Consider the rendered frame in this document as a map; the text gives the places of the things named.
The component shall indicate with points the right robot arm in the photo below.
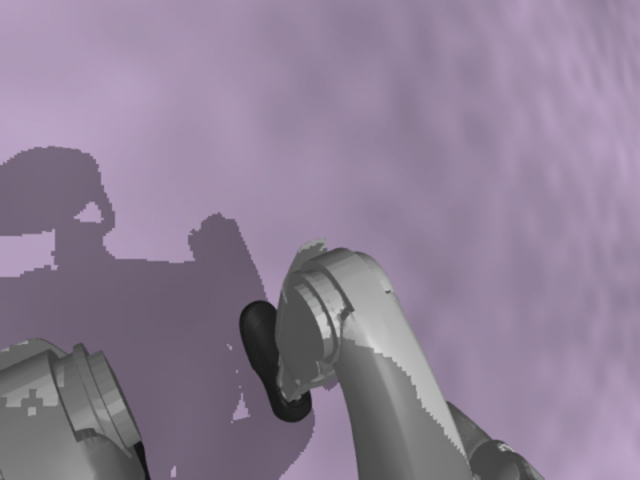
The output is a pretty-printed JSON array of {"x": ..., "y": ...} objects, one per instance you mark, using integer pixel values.
[{"x": 496, "y": 460}]

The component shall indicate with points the right robot foot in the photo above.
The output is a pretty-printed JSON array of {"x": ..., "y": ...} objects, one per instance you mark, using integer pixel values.
[{"x": 257, "y": 329}]

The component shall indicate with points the right robot hand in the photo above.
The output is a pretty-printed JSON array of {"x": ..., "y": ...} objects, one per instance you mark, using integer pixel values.
[{"x": 471, "y": 434}]

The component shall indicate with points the left robot foot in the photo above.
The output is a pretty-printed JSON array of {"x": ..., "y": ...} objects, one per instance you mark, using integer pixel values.
[{"x": 141, "y": 455}]

